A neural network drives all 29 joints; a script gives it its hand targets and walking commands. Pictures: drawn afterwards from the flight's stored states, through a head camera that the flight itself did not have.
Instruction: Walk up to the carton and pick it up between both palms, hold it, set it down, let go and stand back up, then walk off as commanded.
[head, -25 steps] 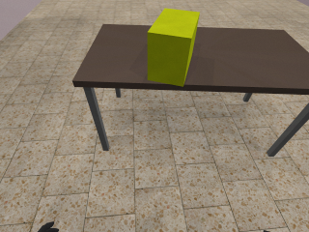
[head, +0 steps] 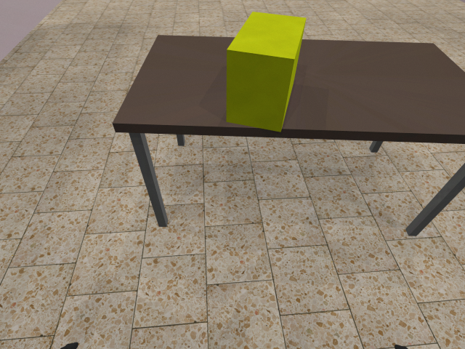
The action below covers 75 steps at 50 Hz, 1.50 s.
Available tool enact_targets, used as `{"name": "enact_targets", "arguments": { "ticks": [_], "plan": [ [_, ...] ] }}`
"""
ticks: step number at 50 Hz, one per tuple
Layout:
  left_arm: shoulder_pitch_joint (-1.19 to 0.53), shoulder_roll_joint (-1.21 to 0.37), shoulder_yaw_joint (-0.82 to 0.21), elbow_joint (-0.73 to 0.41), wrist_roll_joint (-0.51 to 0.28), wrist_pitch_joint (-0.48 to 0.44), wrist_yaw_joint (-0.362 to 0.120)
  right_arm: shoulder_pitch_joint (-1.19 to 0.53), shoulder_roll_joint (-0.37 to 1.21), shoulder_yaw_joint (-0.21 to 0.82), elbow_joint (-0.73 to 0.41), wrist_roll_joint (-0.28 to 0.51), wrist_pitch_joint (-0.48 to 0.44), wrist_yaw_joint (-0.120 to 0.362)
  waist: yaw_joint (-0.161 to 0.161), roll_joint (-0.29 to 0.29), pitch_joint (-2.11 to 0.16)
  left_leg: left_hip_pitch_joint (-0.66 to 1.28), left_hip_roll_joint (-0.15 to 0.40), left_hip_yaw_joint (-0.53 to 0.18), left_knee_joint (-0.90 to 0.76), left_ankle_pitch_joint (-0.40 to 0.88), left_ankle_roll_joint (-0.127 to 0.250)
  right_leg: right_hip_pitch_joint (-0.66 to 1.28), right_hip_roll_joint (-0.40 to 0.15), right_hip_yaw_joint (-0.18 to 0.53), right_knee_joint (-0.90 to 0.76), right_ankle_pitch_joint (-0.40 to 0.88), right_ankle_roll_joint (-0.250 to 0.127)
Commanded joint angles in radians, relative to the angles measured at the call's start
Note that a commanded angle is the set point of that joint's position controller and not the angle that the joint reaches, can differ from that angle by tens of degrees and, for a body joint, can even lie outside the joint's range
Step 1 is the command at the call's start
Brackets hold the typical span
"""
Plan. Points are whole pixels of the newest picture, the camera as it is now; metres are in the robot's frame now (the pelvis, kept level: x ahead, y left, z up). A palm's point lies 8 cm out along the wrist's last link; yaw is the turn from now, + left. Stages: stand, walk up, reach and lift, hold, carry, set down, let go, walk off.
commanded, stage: walk up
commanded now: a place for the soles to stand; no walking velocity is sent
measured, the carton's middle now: (266, 69) +0.94 -0.08 +0.02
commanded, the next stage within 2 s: none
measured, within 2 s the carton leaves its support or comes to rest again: neither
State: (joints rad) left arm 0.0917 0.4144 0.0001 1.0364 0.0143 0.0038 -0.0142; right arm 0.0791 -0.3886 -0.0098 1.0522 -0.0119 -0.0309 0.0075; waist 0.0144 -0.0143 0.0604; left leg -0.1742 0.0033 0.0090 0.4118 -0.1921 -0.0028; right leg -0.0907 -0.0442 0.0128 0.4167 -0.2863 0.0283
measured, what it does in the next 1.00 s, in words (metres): walks ahead: right foot, then left foot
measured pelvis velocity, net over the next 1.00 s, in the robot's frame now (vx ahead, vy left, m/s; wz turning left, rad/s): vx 0.24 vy -0.11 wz -0.03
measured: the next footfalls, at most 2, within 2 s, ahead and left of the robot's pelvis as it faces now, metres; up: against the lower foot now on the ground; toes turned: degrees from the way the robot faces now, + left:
right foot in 0.28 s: +0.19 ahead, -0.21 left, +0.00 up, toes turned -5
left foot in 0.70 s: +0.22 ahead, +0.02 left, +0.00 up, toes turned +1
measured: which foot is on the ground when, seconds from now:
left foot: down 0.00-0.28, up 0.30-0.68, down 0.70-1.00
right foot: down 0.00-0.02, up 0.04-0.26, down 0.28-0.74, up 0.76-1.00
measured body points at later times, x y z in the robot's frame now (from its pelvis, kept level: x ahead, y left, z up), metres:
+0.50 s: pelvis +0.09 -0.10 -0.01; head +0.06 -0.11 +0.44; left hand +0.15 +0.24 -0.10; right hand +0.16 -0.44 -0.12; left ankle +0.12 +0.01 -0.67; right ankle +0.15 -0.20 -0.74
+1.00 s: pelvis +0.24 -0.11 -0.01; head +0.26 -0.11 +0.44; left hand +0.43 +0.20 -0.09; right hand +0.20 -0.46 -0.10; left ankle +0.18 +0.02 -0.74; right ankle +0.36 -0.27 -0.71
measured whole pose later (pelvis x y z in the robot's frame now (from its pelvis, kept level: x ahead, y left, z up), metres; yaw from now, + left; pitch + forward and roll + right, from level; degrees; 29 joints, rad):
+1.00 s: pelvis +0.24 -0.11 -0.01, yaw -2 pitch -3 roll +0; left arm 0.13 0.49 0.07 0.77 0.01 -0.04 -0.08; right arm 0.45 -0.46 -0.07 0.85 -0.01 -0.10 0.03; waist -0.08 -0.04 0.09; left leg -0.06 0.04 0.04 0.47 -0.35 -0.03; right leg -0.51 -0.08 0.00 0.74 -0.26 -0.03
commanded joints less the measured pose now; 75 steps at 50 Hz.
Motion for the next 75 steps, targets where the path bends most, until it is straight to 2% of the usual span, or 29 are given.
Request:
{"name": "enact_targets", "arguments": {
  "ticks": [1, 9, 11, 12, 13, 14, 16, 19, 26, 30, 32, 34, 35, 36, 39, 42, 44, 46, 50, 52, 53, 54, 55, 57, 59, 61, 67, 71, 75],
  "plan": [
    [-0.083, 0.215, 0.081, -0.14, 0.039, -0.009, -0.043, 0.194, -0.386, -0.147, -0.046, -0.021, -0.046, 0.0, -0.1, 0.096, 0.054, 0.254, 0.396, -0.523, -0.308, -0.651, 0.262, -0.645, -0.028, 0.065, 0.502, -0.263, -0.062],
    [0.164, 0.224, 0.127, -0.125, 0.006, -0.026, -0.081, -0.042, -0.292, -0.119, -0.208, -0.017, -0.053, 0.025, 0.079, 0.228, 0.008, -0.182, 0.182, -0.086, -0.137, -0.311, 0.158, -0.066, -0.037, -0.027, 0.218, 0.054, -0.044],
    [0.337, 0.258, 0.157, -0.062, 0.006, -0.028, -0.066, -0.057, -0.241, -0.101, -0.213, -0.035, -0.034, 0.016, 0.181, -0.001, -0.036, -0.449, 0.097, -0.015, 0.171, -0.499, 0.112, 0.234, 0.029, -0.088, 0.175, 0.059, -0.027],
    [0.449, 0.322, 0.178, -0.033, 0.019, -0.034, -0.048, -0.037, -0.153, -0.077, -0.226, -0.034, -0.028, 0.011, 0.231, -0.265, -0.036, -0.523, -0.032, -0.032, 0.498, -0.486, 0.093, 0.227, -0.039, 0.053, 0.062, -0.179, -0.015],
    [0.379, 0.352, 0.181, -0.097, 0.031, -0.038, -0.037, 0.053, -0.118, -0.064, -0.234, -0.024, -0.02, 0.008, 0.182, -0.406, -0.025, -0.554, -0.133, -0.124, 0.717, -0.499, 0.061, 0.086, -0.183, 0.387, -0.166, -0.504, -0.073],
    [0.194, 0.35, 0.167, -0.166, 0.028, -0.041, -0.032, 0.159, -0.177, -0.075, -0.219, -0.013, -0.008, 0.013, 0.065, -0.219, -0.025, -0.477, -0.066, -0.135, 0.751, -0.381, 0.03, -0.043, -0.337, 0.624, -0.324, -0.729, -0.128],
    [0.066, 0.374, 0.166, -0.201, 0.019, -0.037, -0.036, 0.208, -0.305, -0.107, -0.167, 0.0, 0.0, 0.022, 0.003, -0.159, 0.025, -0.392, -0.003, -0.103, 0.752, -0.335, 0.042, -0.192, -0.329, 0.603, -0.36, -0.818, -0.189],
    [0.019, 0.338, 0.154, -0.253, 0.01, -0.05, -0.026, 0.318, -0.314, -0.133, -0.14, 0.007, 0.001, 0.024, -0.063, -0.102, 0.046, -0.226, 0.048, -0.078, 0.77, -0.18, 0.03, -0.349, -0.239, 0.36, -0.317, -0.599, -0.138],
    [0.117, 0.299, 0.141, -0.251, 0.017, -0.063, -0.032, 0.244, -0.241, -0.118, -0.199, -0.004, -0.005, 0.055, -0.016, -0.174, 0.106, -0.286, 0.068, -0.007, 0.432, -0.125, -0.008, -0.233, -0.174, 0.195, -0.274, -0.43, -0.225],
    [0.144, 0.298, 0.145, -0.261, 0.016, -0.055, -0.045, 0.205, -0.224, -0.114, -0.229, -0.014, -0.031, 0.054, 0.005, -0.06, -0.016, -0.14, 0.032, 0.059, 0.182, -0.205, 0.019, -0.161, -0.19, 0.156, -0.138, -0.315, -0.221],
    [0.103, 0.302, 0.135, -0.28, 0.019, -0.042, -0.051, 0.357, -0.234, -0.125, -0.173, -0.009, -0.031, 0.04, -0.071, 0.003, -0.062, 0.092, -0.024, 0.128, 0.081, -0.104, 0.023, -0.304, -0.147, 0.101, -0.005, -0.478, -0.191],
    [0.134, 0.186, 0.098, -0.295, 0.021, -0.026, -0.049, 0.474, -0.301, -0.153, -0.157, -0.035, -0.041, 0.017, -0.13, 0.275, -0.106, 0.305, 0.062, -0.071, -0.043, -0.308, 0.074, -0.553, -0.03, -0.025, 0.346, -0.483, -0.108],
    [0.116, 0.143, 0.085, -0.321, 0.017, -0.02, -0.047, 0.454, -0.368, -0.157, -0.214, -0.048, -0.048, 0.008, -0.118, 0.36, -0.059, 0.29, 0.33, -0.59, -0.212, -0.678, 0.17, -0.725, 0.075, -0.076, 0.573, -0.36, -0.04],
    [0.059, 0.241, 0.104, -0.334, 0.024, -0.02, -0.041, 0.342, -0.423, -0.166, -0.25, -0.022, -0.054, 0.005, -0.095, 0.286, 0.034, 0.175, 0.44, -0.768, -0.305, -0.755, 0.283, -0.755, 0.019, 0.079, 0.631, -0.265, -0.047],
    [0.04, 0.284, 0.121, -0.299, 0.015, -0.052, -0.048, 0.344, -0.346, -0.138, -0.246, -0.008, -0.068, 0.005, -0.076, 0.026, 0.12, 0.119, 0.382, -0.553, -0.198, -0.342, 0.296, -0.659, -0.043, 0.117, 0.519, -0.202, -0.061],
    [0.033, 0.231, 0.112, -0.301, 0.005, -0.057, -0.054, 0.398, -0.308, -0.13, -0.247, 0.009, -0.086, 0.003, -0.078, 0.041, 0.126, 0.185, 0.261, -0.266, -0.106, 0.285, 0.217, -0.626, -0.023, 0.036, 0.468, -0.065, -0.053],
    [0.048, 0.173, 0.088, -0.314, -0.006, -0.055, -0.06, 0.372, -0.341, -0.128, -0.251, 0.004, -0.088, 0.003, -0.066, 0.14, 0.07, 0.132, 0.225, -0.163, -0.055, 0.381, 0.207, -0.523, -0.026, -0.02, 0.388, 0.0, -0.047],
    [0.025, 0.163, 0.094, -0.33, -0.014, -0.056, -0.069, 0.324, -0.357, -0.124, -0.262, 0.003, -0.084, 0.01, -0.06, 0.233, 0.073, 0.004, 0.161, -0.059, -0.061, 0.325, 0.181, -0.388, -0.005, -0.097, 0.277, 0.08, -0.059],
    [0.083, 0.192, 0.136, -0.299, -0.007, -0.047, -0.068, 0.311, -0.34, -0.121, -0.286, 0.005, -0.066, 0.01, -0.017, 0.176, -0.009, -0.147, 0.208, -0.073, 0.013, 0.151, 0.176, -0.083, 0.012, -0.11, 0.206, 0.175, -0.059],
    [0.183, 0.238, 0.163, -0.266, -0.004, -0.051, -0.057, 0.325, -0.293, -0.097, -0.293, 0.012, -0.06, 0.009, 0.051, 0.02, -0.115, -0.209, 0.15, -0.033, 0.233, 0.209, 0.153, 0.14, 0.039, -0.111, 0.164, 0.134, -0.095],
    [0.273, 0.275, 0.187, -0.257, 0.013, -0.059, -0.047, 0.386, -0.228, -0.085, -0.288, 0.006, -0.057, 0.008, 0.096, -0.132, -0.179, -0.24, 0.096, 0.009, 0.486, 0.143, 0.119, 0.243, -0.043, -0.003, 0.089, 0.051, -0.116],
    [0.318, 0.328, 0.193, -0.268, 0.006, -0.067, -0.034, 0.46, -0.172, -0.059, -0.296, 0.021, -0.056, 0.009, 0.097, -0.308, -0.286, -0.406, -0.026, 0.018, 0.711, -0.285, 0.062, 0.386, -0.297, 0.388, -0.001, -0.06, -0.188],
    [0.303, 0.353, 0.176, -0.284, -0.003, -0.073, -0.026, 0.459, -0.203, -0.065, -0.283, 0.011, -0.044, -0.003, 0.073, -0.235, -0.188, -0.433, -0.03, -0.094, 0.811, -0.322, 0.055, 0.273, -0.383, 0.535, -0.084, -0.05, -0.187],
    [0.207, 0.339, 0.175, -0.296, -0.011, -0.061, -0.025, 0.433, -0.307, -0.093, -0.277, 0.004, -0.048, -0.012, 0.041, -0.208, -0.132, -0.435, 0.044, -0.075, 0.881, -0.298, 0.049, 0.148, -0.386, 0.581, -0.125, -0.085, -0.323],
    [0.138, 0.278, 0.148, -0.307, -0.018, -0.076, -0.017, 0.365, -0.293, -0.097, -0.267, 0.011, -0.047, -0.002, 0.01, -0.064, 0.027, -0.336, 0.063, -0.142, 0.814, -0.183, 0.052, -0.132, -0.285, 0.319, -0.128, 0.151, -0.217],
    [0.133, 0.24, 0.132, -0.308, -0.027, -0.085, -0.018, 0.389, -0.25, -0.093, -0.263, 0.019, -0.033, 0.01, -0.017, -0.076, 0.06, -0.278, 0.074, -0.105, 0.733, -0.119, 0.051, -0.241, -0.193, 0.138, -0.132, 0.166, -0.172],
    [0.217, 0.267, 0.131, -0.305, -0.011, -0.115, -0.015, 0.31, -0.23, -0.094, -0.291, 0.001, -0.018, 0.038, 0.002, -0.136, 0.079, -0.367, 0.073, -0.076, 0.575, -0.014, 0.016, -0.163, -0.224, 0.137, -0.176, 0.201, -0.172],
    [0.201, 0.262, 0.127, -0.329, 0.001, -0.104, -0.018, 0.205, -0.229, -0.095, -0.321, 0.005, -0.011, 0.056, 0.019, -0.141, 0.112, -0.332, 0.093, -0.026, 0.357, -0.013, -0.003, -0.202, -0.166, 0.064, -0.189, -0.077, -0.194],
    [0.246, 0.271, 0.118, -0.338, 0.001, -0.088, -0.009, 0.164, -0.193, -0.085, -0.333, -0.011, -0.024, 0.041, 0.019, -0.1, 0.02, -0.17, 0.056, 0.017, 0.197, -0.048, 0.025, -0.163, -0.224, 0.074, -0.024, 0.239, -0.218]
  ]
}}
